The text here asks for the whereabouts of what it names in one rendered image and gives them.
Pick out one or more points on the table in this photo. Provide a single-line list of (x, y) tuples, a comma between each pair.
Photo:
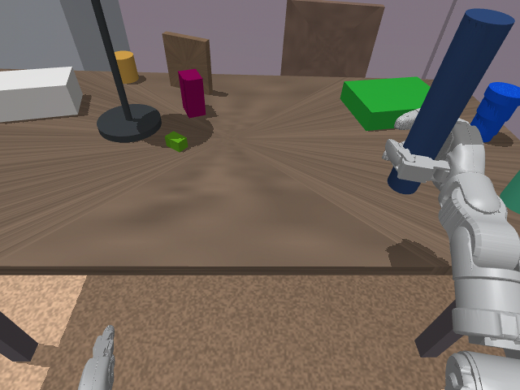
[(279, 178)]

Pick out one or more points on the right robot hand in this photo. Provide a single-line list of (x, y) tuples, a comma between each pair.
[(463, 151)]

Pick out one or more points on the right robot arm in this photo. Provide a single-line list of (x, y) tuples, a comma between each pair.
[(485, 253)]

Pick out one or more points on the desk lamp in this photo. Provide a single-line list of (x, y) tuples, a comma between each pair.
[(129, 122)]

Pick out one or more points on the left robot hand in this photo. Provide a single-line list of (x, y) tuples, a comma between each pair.
[(98, 372)]

